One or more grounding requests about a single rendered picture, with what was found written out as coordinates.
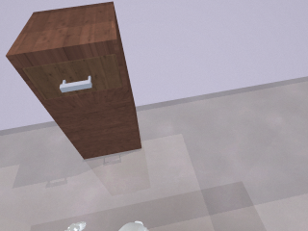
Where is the robot left hand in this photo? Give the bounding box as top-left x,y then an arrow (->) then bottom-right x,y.
65,221 -> 86,231

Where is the handle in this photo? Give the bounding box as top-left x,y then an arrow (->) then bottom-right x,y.
60,76 -> 92,92

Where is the drawer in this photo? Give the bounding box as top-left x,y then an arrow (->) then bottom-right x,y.
22,54 -> 123,100

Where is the cabinet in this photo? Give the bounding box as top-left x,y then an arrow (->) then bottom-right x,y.
6,1 -> 142,160

